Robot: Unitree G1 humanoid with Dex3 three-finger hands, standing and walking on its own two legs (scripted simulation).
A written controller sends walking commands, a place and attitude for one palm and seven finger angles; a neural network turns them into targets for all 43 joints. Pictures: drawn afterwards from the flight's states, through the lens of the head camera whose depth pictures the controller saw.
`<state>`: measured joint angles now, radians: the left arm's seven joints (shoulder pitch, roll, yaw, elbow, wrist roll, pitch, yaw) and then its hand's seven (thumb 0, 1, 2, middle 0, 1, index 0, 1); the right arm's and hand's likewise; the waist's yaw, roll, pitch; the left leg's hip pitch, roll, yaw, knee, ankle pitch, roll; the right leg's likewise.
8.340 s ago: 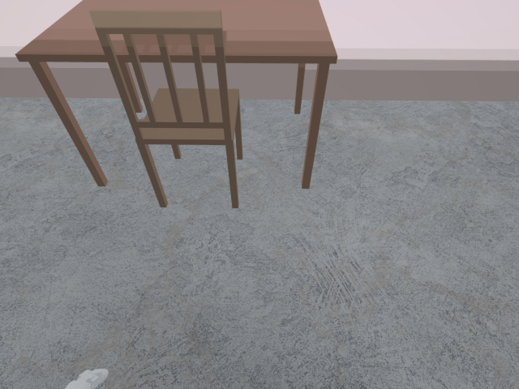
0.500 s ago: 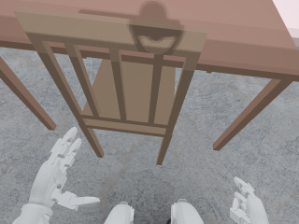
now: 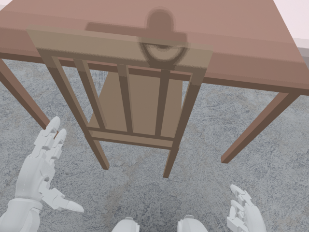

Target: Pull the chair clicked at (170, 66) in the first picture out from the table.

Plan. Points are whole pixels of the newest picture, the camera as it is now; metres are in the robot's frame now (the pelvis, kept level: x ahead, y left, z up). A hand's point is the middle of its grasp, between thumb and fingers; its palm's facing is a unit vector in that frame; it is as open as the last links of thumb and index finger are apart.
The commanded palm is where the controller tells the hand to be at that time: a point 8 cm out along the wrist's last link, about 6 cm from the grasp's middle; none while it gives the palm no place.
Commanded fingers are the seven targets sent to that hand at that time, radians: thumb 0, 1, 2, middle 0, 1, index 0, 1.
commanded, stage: raise the hand toward the chair's back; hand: left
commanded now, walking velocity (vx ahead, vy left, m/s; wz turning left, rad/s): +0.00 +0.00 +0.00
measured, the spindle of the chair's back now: (127, 103) +0.48 +0.12 +0.00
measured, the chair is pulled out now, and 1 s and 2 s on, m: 0.00 0.00 0.00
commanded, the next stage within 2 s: aim the fingers beside a spindle in 0.52 s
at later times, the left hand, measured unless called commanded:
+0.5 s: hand (76, 178) +0.23 +0.20 +0.03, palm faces -0.09 -0.99 -0.05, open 17.0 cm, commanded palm +0.22 +0.26 +0.05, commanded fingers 0.00 -0.50 0.30 -0.06 -0.08 -0.06 -0.08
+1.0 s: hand (90, 166) +0.26 +0.17 +0.04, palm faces -0.07 -1.00 -0.06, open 16.9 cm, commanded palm +0.24 +0.22 +0.03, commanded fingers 0.00 -0.50 0.30 -0.06 -0.08 -0.06 -0.08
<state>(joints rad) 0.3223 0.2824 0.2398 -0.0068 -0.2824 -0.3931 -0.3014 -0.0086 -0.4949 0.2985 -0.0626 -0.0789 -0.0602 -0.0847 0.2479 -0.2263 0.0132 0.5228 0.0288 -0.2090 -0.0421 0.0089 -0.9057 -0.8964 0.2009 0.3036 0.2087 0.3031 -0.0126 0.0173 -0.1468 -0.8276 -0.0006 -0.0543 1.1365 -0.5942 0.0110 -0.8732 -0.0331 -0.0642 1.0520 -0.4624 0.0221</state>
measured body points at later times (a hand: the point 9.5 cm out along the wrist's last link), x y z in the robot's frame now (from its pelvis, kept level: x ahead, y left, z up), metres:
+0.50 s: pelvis +0.00 +0.00 +0.00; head +0.07 +0.01 +0.45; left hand +0.23 +0.25 +0.04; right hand +0.17 -0.25 -0.07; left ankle -0.03 +0.11 -0.66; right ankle +0.02 -0.14 -0.66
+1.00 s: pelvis -0.01 +0.00 -0.01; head +0.07 +0.00 +0.43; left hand +0.26 +0.22 +0.04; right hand +0.16 -0.25 -0.09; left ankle -0.03 +0.11 -0.66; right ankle +0.02 -0.14 -0.66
